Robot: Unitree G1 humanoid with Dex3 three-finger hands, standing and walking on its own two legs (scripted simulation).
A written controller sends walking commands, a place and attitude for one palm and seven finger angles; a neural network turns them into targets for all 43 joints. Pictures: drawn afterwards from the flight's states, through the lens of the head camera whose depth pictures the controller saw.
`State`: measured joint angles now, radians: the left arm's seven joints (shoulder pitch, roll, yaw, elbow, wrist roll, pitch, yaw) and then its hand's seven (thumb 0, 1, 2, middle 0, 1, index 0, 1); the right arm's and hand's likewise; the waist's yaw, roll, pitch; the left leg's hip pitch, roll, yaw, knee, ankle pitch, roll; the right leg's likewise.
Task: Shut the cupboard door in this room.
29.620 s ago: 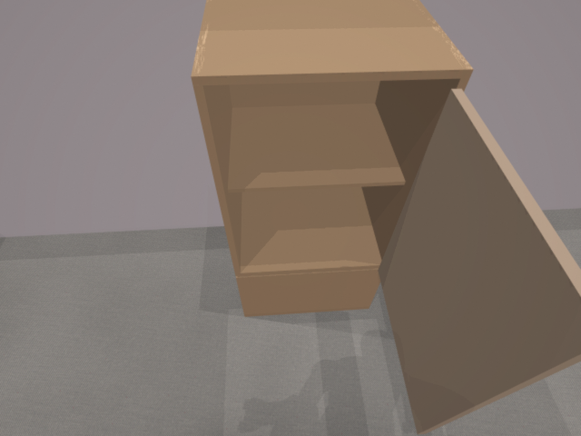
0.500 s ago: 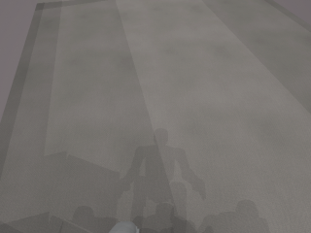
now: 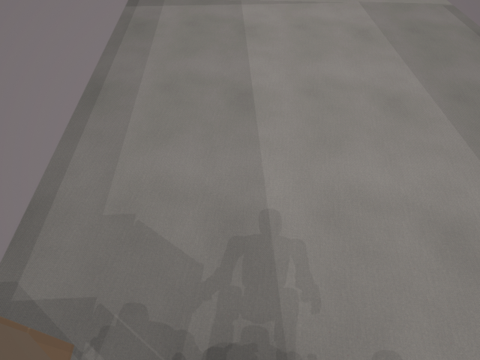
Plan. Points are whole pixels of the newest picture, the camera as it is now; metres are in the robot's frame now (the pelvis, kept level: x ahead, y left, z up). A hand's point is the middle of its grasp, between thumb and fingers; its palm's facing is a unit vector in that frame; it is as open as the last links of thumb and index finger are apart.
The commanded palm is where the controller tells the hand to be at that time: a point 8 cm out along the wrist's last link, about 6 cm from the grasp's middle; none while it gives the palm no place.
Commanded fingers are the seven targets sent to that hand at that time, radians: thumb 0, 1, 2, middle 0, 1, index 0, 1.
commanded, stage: turn or walk to find it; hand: left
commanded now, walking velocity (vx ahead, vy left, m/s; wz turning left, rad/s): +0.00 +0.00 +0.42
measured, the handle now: out of the picture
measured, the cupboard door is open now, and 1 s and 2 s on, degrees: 52 49 49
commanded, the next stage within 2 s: stand and wait in 1.60 s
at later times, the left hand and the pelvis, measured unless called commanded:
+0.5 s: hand out of the picture +0.00 +0.20 -0.18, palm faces +0.26 -0.95 -0.17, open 7.4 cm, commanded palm none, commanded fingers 0.00 0.90 0.90 -0.20 -0.30 -0.20 -0.30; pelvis -0.01 +0.01 +0.00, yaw +14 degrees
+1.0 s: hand out of the picture -0.04 +0.18 -0.15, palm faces +0.47 -0.84 -0.27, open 7.4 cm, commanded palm none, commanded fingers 0.00 0.90 0.90 -0.20 -0.30 -0.20 -0.30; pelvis +0.00 -0.03 +0.01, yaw +27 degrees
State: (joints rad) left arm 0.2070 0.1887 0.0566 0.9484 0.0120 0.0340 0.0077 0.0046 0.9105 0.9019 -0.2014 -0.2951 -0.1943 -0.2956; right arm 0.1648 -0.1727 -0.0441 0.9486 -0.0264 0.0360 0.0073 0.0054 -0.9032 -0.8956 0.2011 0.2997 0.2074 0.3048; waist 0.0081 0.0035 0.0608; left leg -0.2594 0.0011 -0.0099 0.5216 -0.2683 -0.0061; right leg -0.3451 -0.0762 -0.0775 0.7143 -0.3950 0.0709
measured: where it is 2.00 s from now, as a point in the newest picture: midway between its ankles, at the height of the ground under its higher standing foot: outside the picture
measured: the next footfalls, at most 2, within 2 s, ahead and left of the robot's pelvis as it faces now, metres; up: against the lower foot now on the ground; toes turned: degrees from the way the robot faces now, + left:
right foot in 0.04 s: +0.05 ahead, -0.13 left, +0.00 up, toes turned -6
left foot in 0.40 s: -0.01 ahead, +0.12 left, +0.00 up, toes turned +17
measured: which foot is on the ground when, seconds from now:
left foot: down 0.00-0.04, up 0.06-0.38, down 0.40-0.76, up 0.78-1.00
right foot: up 0.00-0.02, down 0.04-0.40, up 0.42-0.74, down 0.76-1.00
